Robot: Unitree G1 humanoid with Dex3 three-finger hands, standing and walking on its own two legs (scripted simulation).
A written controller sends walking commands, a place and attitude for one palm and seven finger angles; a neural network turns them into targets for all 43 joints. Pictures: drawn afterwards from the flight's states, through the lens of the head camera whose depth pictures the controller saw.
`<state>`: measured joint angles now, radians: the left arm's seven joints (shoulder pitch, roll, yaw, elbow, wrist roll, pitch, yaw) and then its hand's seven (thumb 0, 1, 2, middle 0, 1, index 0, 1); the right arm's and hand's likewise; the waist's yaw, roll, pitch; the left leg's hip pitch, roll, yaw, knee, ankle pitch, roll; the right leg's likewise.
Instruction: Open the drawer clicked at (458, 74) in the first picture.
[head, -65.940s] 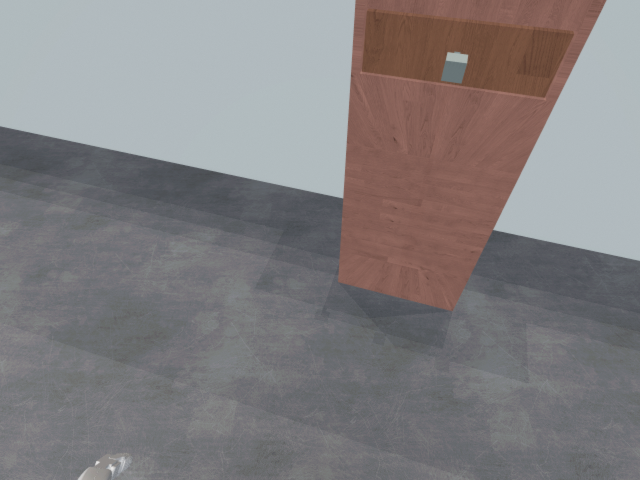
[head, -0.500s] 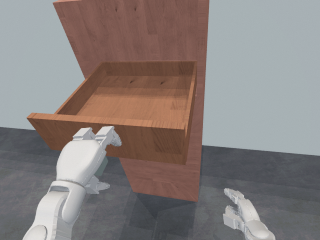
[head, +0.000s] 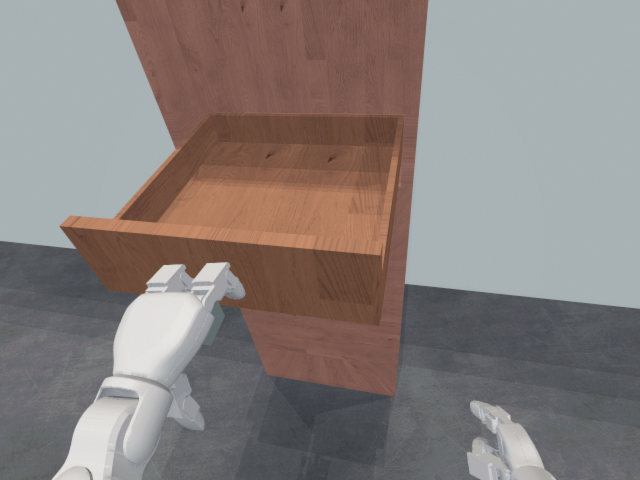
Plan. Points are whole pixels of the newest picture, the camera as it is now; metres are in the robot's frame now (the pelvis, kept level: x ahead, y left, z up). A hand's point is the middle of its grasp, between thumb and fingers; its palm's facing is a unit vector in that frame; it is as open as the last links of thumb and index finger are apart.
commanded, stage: lift the hand off the handle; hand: left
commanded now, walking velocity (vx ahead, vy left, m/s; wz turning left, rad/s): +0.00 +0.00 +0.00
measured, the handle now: (204, 303) +0.26 +0.18 +0.13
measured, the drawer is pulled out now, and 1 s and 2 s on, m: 0.29 0.29 0.29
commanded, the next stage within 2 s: draw the hand back to the body in 1.28 s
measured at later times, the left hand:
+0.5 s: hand (186, 303) +0.23 +0.17 +0.18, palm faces +0.18 -0.14 -0.97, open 13.7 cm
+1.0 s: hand (179, 245) +0.24 +0.15 +0.25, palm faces +0.28 -0.09 -0.96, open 13.8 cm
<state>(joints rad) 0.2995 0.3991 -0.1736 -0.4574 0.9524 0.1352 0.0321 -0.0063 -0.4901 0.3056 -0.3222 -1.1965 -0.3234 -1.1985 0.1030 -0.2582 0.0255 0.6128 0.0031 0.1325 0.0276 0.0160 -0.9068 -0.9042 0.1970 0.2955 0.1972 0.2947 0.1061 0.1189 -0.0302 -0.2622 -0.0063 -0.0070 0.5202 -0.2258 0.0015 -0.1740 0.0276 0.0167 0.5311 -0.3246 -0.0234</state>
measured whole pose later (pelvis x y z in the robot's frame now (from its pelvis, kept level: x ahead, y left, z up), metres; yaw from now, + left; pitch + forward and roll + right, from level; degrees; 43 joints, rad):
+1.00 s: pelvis -0.01 -0.01 +0.00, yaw +0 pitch -4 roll +1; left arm -0.07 0.59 -0.06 -0.57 0.74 0.24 -0.22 -0.01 -0.49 0.30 -0.32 -1.20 -0.32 -1.20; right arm 0.02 -0.27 0.06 0.61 0.05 0.13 0.05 0.02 -0.91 -0.90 0.20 0.30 0.20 0.29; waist 0.10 0.16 -0.04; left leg -0.22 -0.01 -0.01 0.47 -0.18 -0.01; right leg -0.15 0.02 0.01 0.51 -0.30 -0.03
